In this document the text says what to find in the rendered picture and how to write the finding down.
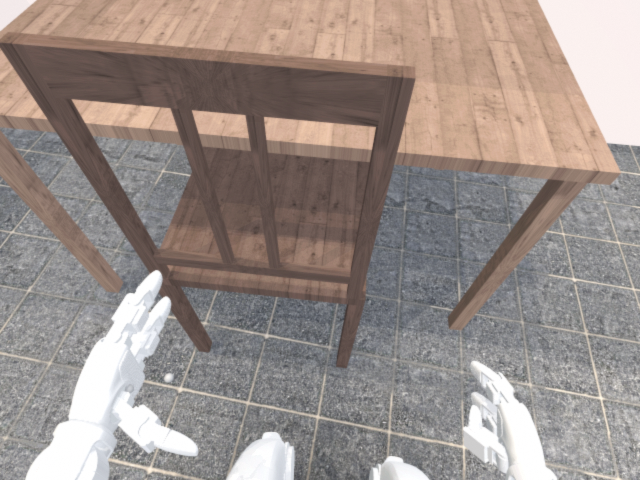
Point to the left robot forearm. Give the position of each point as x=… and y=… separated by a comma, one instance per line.
x=79, y=451

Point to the robot left hand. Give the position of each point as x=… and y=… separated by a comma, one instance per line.
x=117, y=361

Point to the left robot shin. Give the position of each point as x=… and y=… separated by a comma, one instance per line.
x=273, y=435

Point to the table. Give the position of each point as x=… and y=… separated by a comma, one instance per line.
x=493, y=94

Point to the chair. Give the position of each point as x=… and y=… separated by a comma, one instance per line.
x=249, y=222

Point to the left robot thigh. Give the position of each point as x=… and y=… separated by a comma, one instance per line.
x=265, y=459

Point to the robot right hand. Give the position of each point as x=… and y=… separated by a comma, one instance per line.
x=509, y=424

